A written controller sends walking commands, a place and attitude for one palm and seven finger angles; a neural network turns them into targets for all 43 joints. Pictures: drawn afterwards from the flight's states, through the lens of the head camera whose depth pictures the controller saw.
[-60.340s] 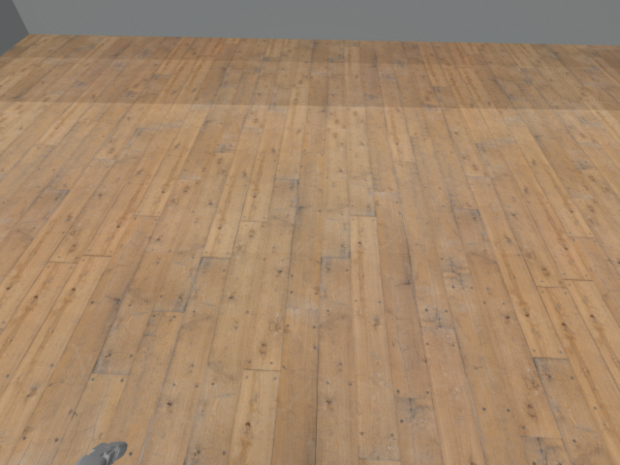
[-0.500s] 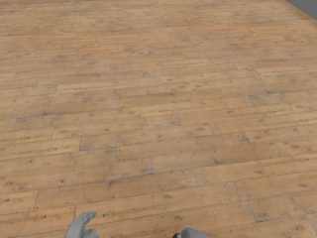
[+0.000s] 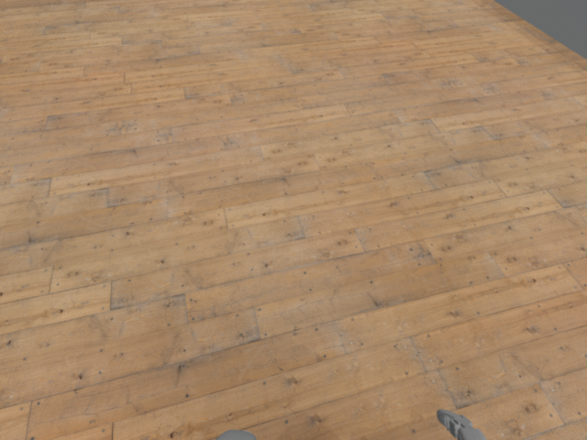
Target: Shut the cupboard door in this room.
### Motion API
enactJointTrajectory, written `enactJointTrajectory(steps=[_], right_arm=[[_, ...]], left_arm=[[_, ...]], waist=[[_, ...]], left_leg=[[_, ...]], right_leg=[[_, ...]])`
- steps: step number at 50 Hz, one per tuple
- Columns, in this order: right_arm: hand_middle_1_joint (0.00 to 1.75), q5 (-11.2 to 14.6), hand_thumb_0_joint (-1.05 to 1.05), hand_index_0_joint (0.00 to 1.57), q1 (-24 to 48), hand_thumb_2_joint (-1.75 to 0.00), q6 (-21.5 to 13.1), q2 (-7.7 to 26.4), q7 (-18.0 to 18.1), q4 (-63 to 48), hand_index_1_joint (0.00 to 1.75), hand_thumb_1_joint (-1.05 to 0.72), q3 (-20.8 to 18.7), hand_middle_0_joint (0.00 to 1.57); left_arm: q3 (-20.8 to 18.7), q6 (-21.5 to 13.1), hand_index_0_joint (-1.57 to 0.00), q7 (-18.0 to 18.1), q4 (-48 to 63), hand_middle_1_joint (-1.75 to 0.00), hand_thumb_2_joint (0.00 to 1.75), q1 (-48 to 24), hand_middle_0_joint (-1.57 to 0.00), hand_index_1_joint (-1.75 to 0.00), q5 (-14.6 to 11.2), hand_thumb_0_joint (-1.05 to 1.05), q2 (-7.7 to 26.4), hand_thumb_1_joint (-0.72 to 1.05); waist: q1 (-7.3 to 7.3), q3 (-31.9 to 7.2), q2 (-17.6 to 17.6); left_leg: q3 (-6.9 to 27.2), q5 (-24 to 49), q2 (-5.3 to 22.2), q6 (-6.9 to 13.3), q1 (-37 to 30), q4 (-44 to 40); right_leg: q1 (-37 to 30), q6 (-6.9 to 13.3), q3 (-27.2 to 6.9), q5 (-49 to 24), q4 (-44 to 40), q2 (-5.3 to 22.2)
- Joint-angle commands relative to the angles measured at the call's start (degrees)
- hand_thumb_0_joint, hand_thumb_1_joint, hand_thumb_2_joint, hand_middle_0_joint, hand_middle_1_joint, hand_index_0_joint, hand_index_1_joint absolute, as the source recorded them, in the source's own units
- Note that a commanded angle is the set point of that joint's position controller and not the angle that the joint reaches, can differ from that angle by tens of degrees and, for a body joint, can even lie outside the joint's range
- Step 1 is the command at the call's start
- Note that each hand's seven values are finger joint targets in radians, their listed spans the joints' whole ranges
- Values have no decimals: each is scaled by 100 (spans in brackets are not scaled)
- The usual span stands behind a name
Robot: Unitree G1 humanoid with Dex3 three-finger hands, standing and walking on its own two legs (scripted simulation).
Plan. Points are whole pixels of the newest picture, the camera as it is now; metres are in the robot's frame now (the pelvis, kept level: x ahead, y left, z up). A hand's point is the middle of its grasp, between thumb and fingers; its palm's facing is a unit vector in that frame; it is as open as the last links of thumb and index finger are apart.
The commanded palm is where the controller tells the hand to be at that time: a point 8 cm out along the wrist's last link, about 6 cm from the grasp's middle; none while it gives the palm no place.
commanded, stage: turn to face it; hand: left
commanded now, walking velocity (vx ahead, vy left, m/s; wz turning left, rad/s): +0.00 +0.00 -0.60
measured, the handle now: out of the picture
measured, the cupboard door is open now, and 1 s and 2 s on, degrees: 59 59 59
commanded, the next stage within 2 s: none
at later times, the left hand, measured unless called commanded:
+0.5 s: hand (186, 403) +0.18 +0.19 -0.16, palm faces -0.34 -0.91 -0.23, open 7.4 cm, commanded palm none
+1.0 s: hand (237, 410) +0.18 +0.11 -0.16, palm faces -0.54 -0.81 -0.22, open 7.3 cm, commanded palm none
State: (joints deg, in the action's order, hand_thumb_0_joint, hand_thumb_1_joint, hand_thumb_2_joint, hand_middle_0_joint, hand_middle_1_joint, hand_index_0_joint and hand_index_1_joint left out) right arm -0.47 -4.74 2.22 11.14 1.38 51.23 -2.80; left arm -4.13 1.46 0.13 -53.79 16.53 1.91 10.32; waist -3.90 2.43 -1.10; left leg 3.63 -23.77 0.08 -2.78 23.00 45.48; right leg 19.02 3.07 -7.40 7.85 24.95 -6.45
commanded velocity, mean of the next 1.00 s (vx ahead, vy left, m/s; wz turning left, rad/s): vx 0.00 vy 0.00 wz -0.60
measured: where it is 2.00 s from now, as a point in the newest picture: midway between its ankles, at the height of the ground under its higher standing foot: outside the picture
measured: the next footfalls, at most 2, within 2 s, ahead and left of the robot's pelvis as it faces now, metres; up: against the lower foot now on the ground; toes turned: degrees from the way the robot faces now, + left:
left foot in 0.08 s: +0.03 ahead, +0.13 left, +0.00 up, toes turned -6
right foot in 0.58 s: -0.02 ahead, -0.10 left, +0.00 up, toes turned -29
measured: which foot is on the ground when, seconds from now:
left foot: up 0.00-0.06, down 0.08-0.58, up 0.60-1.00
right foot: down 0.00-0.08, up 0.10-0.56, down 0.58-1.00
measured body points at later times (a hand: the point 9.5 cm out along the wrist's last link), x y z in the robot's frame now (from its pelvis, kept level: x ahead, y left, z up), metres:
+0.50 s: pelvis +0.00 +0.03 +0.00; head +0.05 +0.03 +0.45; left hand +0.20 +0.24 -0.14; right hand -0.06 -0.22 -0.14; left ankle +0.00 +0.14 -0.74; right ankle -0.06 -0.11 -0.69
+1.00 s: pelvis +0.01 -0.01 +0.00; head +0.05 -0.03 +0.45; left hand +0.21 +0.16 -0.15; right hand -0.04 -0.27 -0.14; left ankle +0.10 +0.11 -0.70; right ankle -0.05 -0.09 -0.74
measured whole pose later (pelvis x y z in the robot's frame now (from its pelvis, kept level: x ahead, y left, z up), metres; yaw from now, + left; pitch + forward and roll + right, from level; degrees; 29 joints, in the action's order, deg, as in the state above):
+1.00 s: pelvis +0.01 -0.01 +0.00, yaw -36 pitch +2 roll +0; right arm -0.6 -7.5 2.8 12.0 1.0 49.9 -2.8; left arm -3.3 2.1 -0.1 -51.0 12.8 1.8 10.8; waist -1.4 4.0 -0.4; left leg 0.6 -23.8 2.2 -4.9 25.4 49.2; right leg 15.0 2.4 -5.9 15.1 28.7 -4.1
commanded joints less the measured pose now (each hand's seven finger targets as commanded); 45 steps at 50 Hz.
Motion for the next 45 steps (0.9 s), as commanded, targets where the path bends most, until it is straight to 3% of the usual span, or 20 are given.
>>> enactJointTrajectory(steps=[1,2,3,4,5,7,10,16,22,25,26,27,28,29,30,31,32,34,36,45], right_arm=[[30,73,0,20,-588,-90,-172,512,104,-346,30,-90,-102,20],[30,65,0,20,-812,-90,-232,647,134,-302,30,-90,-121,20],[30,24,0,20,-868,-90,-285,1033,150,-323,30,-90,-180,20],[30,-52,0,20,-819,-90,-253,1446,163,-463,30,-90,-252,20],[30,-90,0,20,-709,-90,-205,1357,177,-519,30,-90,-186,20],[30,-119,0,20,-310,-90,-246,983,223,-619,30,-90,-74,20],[30,-106,0,20,-333,-90,-261,938,200,-655,30,-90,-27,20],[30,-102,0,20,-1086,-90,-271,1000,164,-352,30,-90,-82,20],[30,-139,0,20,-1399,-90,-242,1176,114,-142,30,-90,-189,20],[30,-135,0,20,-1376,-90,-230,1295,77,-99,30,-90,-235,20],[30,-124,0,20,-1262,-90,-228,1321,65,-116,30,-90,-250,20],[30,-92,0,20,-1204,-90,-227,1328,47,-122,30,-90,-253,20],[30,-26,0,20,-1152,-90,-227,1266,4,-191,30,-90,-252,20],[30,6,0,20,-968,-90,-213,762,-20,-440,30,-90,-131,20],[30,-7,0,20,-750,-90,-123,796,38,-557,30,-90,-94,20],[30,4,0,20,-748,-90,-54,791,61,-531,30,-90,-77,20],[30,-21,0,20,-738,-90,-67,743,74,-507,30,-90,-90,20],[30,-48,0,20,-719,-90,-26,884,27,-326,30,-90,-138,20],[30,-67,0,20,-952,-90,24,766,-16,-232,30,-90,-142,20],[30,-33,0,20,-357,-90,-40,658,21,-534,30,-90,-131,20]], left_arm=[[-309,-30,-20,53,499,-30,90,-122,-20,-30,-58,0,1172,90],[-288,-16,-20,55,572,-30,90,-258,-20,-30,-95,0,1058,90],[-232,-11,-20,33,652,-30,90,-187,-20,-30,-153,0,780,90],[-199,-3,-20,-24,768,-30,90,-218,-20,-30,-133,0,677,90],[-226,35,-20,-40,765,-30,90,-356,-20,-30,-42,0,885,90],[-319,127,-20,-103,584,-30,90,-108,-20,-30,-5,0,961,90],[-278,211,-20,-171,590,-30,90,-78,-20,-30,-63,0,875,90],[-212,263,-20,-229,795,-30,90,-685,-20,-30,-78,0,738,90],[-106,216,-20,-257,925,-30,90,-1197,-20,-30,-72,0,631,90],[-86,160,-20,-244,910,-30,90,-1134,-20,-30,-82,0,666,90],[-104,139,-20,-233,864,-30,90,-950,-20,-30,-88,0,708,90],[-128,96,-20,-219,786,-30,90,-661,-20,-30,-83,0,795,90],[-181,27,-20,-182,608,-30,90,-93,-20,-30,-57,0,1084,90],[-307,-65,-20,-86,457,-30,90,435,-20,-30,-11,0,1745,90],[-318,-28,-20,1,376,-30,90,521,-20,-30,-129,0,1926,90],[-287,-16,-20,62,452,-30,90,291,-20,-30,-136,0,1795,90],[-279,-18,-20,101,604,-30,90,-87,-20,-30,-103,0,1588,90],[-160,-2,-20,111,753,-30,90,-671,-20,-30,-128,0,1261,90],[-141,-59,-20,69,808,-30,90,-772,-20,-30,-117,0,1198,90],[-250,-80,-20,33,672,-30,90,-264,-20,-30,-51,0,1261,90]], waist=[[390,-781,-698],[525,-888,-543],[544,-949,647],[525,-697,1793],[523,-383,1192],[208,-302,1082],[173,-247,887],[466,-102,1015],[680,-240,1321],[646,-400,1455],[510,-426,1410],[340,-577,1145],[43,-852,528],[-207,-1046,-1333],[-156,-975,-1343],[-43,-752,-992],[85,-569,-1345],[310,-207,-915],[487,-261,-599],[239,-475,-588]], left_leg=[[-76,550,-149,66,-1015,-1613],[-23,971,101,120,-1922,-2348],[897,1012,1145,341,-2593,-2983],[1929,1896,2397,861,-2477,-3153],[1674,2739,2615,1178,-1806,-2958],[777,4142,2024,1093,-1634,-2658],[-55,4265,1681,949,-1647,-2512],[-326,3997,1765,983,-1990,-2529],[-734,4276,1909,1009,-2240,-2180],[-898,4385,2015,913,-2165,-1858],[-1011,4245,2016,795,-2009,-1661],[-1157,4104,1909,610,-1755,-1219],[-1412,3565,1709,320,-1087,-289],[-1680,-4,789,-58,658,1189],[-942,-1490,438,-148,1140,2124],[-424,-1128,608,-98,1277,2492],[-307,-821,660,-114,1555,2539],[-287,-20,765,-208,1228,2470],[-346,316,653,-255,928,2208],[-320,43,355,-287,926,958]], right_leg=[[-320,462,-1872,-1029,-235,1356],[310,198,-1603,-516,65,1045],[1160,-81,-882,727,881,344],[1821,-377,77,2615,2193,33],[1595,-468,205,2503,3099,363],[1574,-629,291,1978,4102,480],[1514,-699,493,1612,4538,638],[1643,-729,725,1290,4074,837],[1043,-572,1156,1603,2516,848],[455,-405,1305,1617,1756,730],[106,-342,1307,1308,1307,718],[-512,-267,1342,710,633,665],[-1638,-99,964,-289,-70,953],[-2847,495,-1068,-2682,-271,2448],[-2442,977,-1479,-4198,-123,3025],[-2087,1098,-1166,-3382,-243,2929],[-1912,959,-1152,-2813,-376,2595],[-1228,741,-635,-2195,-476,2146],[-896,626,-385,-1916,-546,1902],[-1373,878,-1168,-2057,-320,1854]])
